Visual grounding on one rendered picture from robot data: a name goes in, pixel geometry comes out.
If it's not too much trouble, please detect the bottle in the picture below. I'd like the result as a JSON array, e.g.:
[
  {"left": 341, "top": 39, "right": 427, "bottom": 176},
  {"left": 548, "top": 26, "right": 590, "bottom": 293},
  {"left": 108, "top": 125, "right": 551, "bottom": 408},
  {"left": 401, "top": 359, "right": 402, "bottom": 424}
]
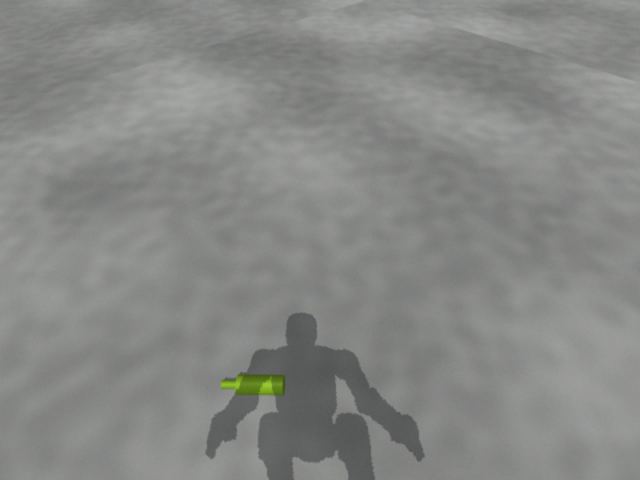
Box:
[{"left": 221, "top": 374, "right": 285, "bottom": 395}]

